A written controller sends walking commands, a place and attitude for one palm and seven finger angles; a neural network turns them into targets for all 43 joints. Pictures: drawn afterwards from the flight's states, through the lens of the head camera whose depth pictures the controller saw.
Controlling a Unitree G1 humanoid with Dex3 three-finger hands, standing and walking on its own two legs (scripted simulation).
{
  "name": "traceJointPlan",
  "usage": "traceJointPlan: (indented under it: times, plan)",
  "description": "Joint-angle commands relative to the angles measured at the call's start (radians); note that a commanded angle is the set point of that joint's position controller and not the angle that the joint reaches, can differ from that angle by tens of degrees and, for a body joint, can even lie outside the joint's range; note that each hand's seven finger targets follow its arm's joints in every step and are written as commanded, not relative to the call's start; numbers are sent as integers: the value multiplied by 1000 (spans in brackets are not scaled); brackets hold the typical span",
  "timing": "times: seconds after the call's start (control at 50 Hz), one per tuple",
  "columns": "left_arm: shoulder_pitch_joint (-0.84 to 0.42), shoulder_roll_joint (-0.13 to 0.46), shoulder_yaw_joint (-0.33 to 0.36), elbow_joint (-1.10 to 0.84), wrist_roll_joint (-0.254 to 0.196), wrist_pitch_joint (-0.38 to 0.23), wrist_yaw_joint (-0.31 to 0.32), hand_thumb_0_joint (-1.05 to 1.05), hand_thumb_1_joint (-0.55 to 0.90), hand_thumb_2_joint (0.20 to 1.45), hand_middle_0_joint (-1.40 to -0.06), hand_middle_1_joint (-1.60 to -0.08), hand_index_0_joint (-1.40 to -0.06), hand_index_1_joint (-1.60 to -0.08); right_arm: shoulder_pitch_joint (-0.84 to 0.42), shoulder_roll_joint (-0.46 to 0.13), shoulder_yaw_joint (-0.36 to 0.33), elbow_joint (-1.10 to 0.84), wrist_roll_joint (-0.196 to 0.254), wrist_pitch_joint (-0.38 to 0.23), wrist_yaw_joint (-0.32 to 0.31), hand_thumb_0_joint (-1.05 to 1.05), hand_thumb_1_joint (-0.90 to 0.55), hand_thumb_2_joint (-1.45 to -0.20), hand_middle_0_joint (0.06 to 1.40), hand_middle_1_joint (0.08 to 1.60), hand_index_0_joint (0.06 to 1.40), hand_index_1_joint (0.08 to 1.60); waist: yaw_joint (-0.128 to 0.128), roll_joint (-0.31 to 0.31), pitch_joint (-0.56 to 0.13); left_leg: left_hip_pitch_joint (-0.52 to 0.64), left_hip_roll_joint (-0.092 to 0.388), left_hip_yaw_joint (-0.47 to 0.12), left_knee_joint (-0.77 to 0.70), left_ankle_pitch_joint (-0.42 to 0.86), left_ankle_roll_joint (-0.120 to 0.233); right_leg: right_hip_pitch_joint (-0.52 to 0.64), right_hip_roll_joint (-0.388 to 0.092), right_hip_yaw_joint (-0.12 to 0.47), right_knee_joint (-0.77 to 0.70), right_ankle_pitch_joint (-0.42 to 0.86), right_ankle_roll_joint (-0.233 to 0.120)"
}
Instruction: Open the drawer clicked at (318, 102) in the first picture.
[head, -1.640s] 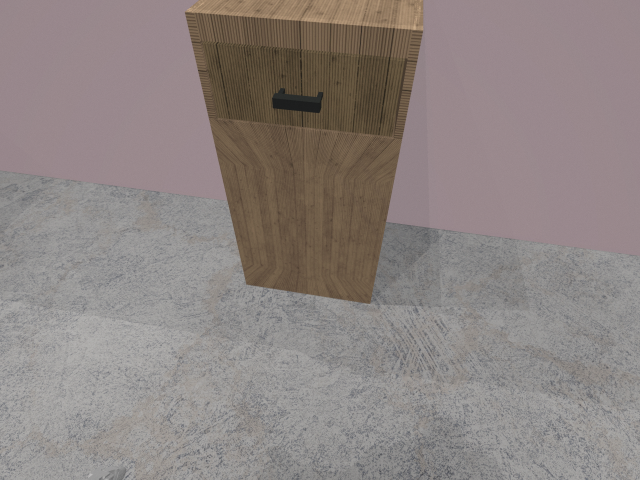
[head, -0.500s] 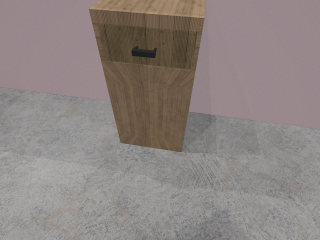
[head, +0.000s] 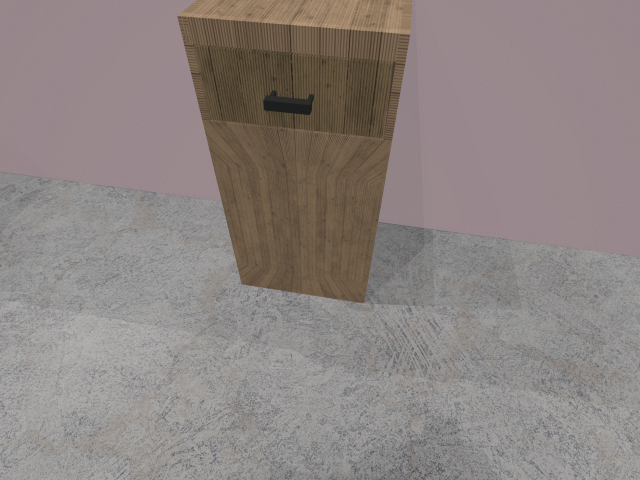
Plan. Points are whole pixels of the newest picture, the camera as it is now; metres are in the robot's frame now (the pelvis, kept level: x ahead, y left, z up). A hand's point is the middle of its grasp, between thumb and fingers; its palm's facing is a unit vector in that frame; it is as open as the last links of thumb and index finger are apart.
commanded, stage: turn to face it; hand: left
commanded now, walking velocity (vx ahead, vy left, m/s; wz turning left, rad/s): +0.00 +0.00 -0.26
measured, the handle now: (290, 100) +0.87 +0.13 +0.04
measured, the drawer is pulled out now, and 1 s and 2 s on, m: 0.00 0.00 0.00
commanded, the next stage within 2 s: take the last steps up to it in 0.04 s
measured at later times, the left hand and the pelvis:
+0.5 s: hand out of the picture +0.03 +0.19 -0.19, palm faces +0.01 -0.99 -0.16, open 7.4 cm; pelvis +0.05 +0.01 -0.02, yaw -3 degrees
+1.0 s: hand (259, 358) +0.35 +0.14 -0.19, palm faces -0.10 -0.98 -0.20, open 7.3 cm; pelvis +0.22 -0.03 -0.03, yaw -6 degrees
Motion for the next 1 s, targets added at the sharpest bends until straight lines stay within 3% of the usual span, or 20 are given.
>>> traceJointPlan:
  times: [0.0,0.12,0.16,0.2,0.28,0.38,0.42,0.46,0.48,0.5,0.52,0.56,0.62,0.78,0.84,0.88,0.9,0.92,0.94,0.98]
  plan:
    - [-40,184,41,-75,1,-11,10,0,900,900,-200,-300,-200,-300,-22,-189,-43,-62,0,-25,-21,0,-900,-900,200,300,200,300,-13,5,-67,18,121,-75,-35,116,28,-21,-104,111,-39,154,-32]
    - [14,109,31,-81,2,13,14,0,900,900,-200,-300,-200,-300,27,-107,-35,-72,0,-10,-25,0,-900,-900,200,300,200,300,-13,-4,-66,-4,124,-44,8,95,19,-63,-93,130,13,172,-24]
    - [43,89,30,-76,6,13,10,0,900,900,-200,-300,-200,-300,48,-93,-32,-66,-6,-7,-19,0,-900,-900,200,300,200,300,-10,-10,-73,-15,123,-44,-1,-95,20,-68,-77,134,0,-51,-26]
    - [68,72,33,-74,11,21,0,0,900,900,-200,-300,-200,-300,62,-82,-34,-62,-12,0,-12,0,-900,-900,200,300,200,300,-3,-3,15,-88,117,-64,-37,-339,30,-133,-54,145,-12,-307,-33]
    - [144,47,45,-74,14,8,-8,0,900,900,-200,-300,-200,-300,104,-50,-40,-61,-13,-9,-9,0,-900,-900,200,300,200,300,10,-38,73,-165,98,-51,33,-380,47,-143,-56,191,-8,-376,-70]
    - [283,61,72,-44,8,-20,8,0,900,900,-200,-300,-200,-300,124,24,-44,-83,-9,-30,-8,0,-900,-900,200,300,200,300,33,-200,84,-334,36,76,368,-280,15,-18,-241,443,-143,-328,-198]
    - [275,40,77,-41,12,-31,16,0,900,900,-200,-300,-200,-300,148,49,-45,-83,-4,-45,-8,0,-900,-900,200,300,200,300,9,-146,65,-304,58,59,324,-286,19,-12,-256,403,-86,-144,-221]
    - [213,3,77,-54,7,-27,15,0,900,900,-200,-300,-200,-300,282,80,-44,-35,0,-56,-11,0,-900,-900,200,300,200,300,-60,-64,35,-20,60,59,102,-192,31,-201,-163,249,53,-131,-159]
    - [182,-55,68,-73,3,-21,7,0,900,900,-200,-300,-200,-300,397,33,-57,7,-8,-61,-21,0,-900,-900,200,300,200,300,-98,100,49,130,162,-120,-16,-246,80,-377,-26,123,266,-176,-99]
    - [136,-112,60,-102,5,-23,5,0,900,900,-200,-300,-200,-300,509,-49,-80,35,-19,-59,-27,0,-900,-900,200,300,200,300,-130,323,78,175,382,-389,-183,-307,147,-540,57,-60,542,-326,-44]
    - [83,-80,65,-122,16,-24,12,0,900,900,-200,-300,-200,-300,519,-5,-66,41,-18,-57,-35,0,-900,-900,200,300,200,300,-125,228,142,143,433,-441,-208,-241,181,-604,-6,0,671,-323,-49]
    - [81,-109,64,-97,19,-29,-3,0,900,900,-200,-300,-200,-300,471,57,-47,26,-13,-66,-42,0,-900,-900,200,300,200,300,-86,40,163,118,401,-315,-170,-18,216,-618,-70,0,763,-226,-44]
    - [133,-155,60,-68,18,-16,-17,0,900,900,-200,-300,-200,-300,443,91,-38,29,-8,-86,-50,0,-900,-900,200,300,200,300,-38,99,112,123,296,-88,-145,232,177,-570,-89,-45,762,-110,-17]
    - [-54,-181,52,-126,9,-16,-27,0,900,900,-200,-300,-200,-300,502,124,-38,85,-14,-82,-54,0,-900,-900,200,300,200,300,-59,138,134,113,236,71,-133,497,141,-432,-52,-170,361,15,-34]
    - [31,-148,61,-107,12,-23,-18,0,900,900,-200,-300,-200,-300,475,94,-53,90,-13,-73,-51,0,-900,-900,200,300,200,300,-6,118,68,123,266,82,6,703,139,-249,-13,-173,289,-20,-71]
    - [240,-101,80,-44,19,-40,-10,0,900,900,-200,-300,-200,-300,440,83,-59,79,-3,-69,-47,0,-900,-900,200,300,200,300,90,81,-36,38,217,117,275,662,95,47,9,-186,177,68,-85]
    - [362,-18,101,-13,26,-57,1,0,900,900,-200,-300,-200,-300,460,119,-55,69,6,-69,-34,0,-900,-900,200,300,200,300,134,-49,-132,-172,158,135,554,359,60,290,-171,9,144,103,-141]
    - [441,76,120,1,15,-60,13,0,900,900,-200,-300,-200,-300,501,175,-50,38,15,-73,-32,0,-900,-900,200,300,200,300,114,-242,-251,-379,8,132,919,-353,24,417,-463,446,26,245,-266]
    - [389,68,119,-14,-5,-52,17,0,900,900,-200,-300,-200,-300,430,150,-57,14,14,-58,-34,0,-900,-900,200,300,200,300,110,-125,-200,-404,41,17,1034,-371,49,287,-479,466,-68,136,-296]
    - [197,-32,89,-60,1,-49,24,0,900,900,-200,-300,-200,-300,332,176,-63,-10,-5,-41,-23,0,-900,-900,200,300,200,300,39,-56,17,-431,127,-16,1026,-218,46,-50,-408,295,-142,-90,-234]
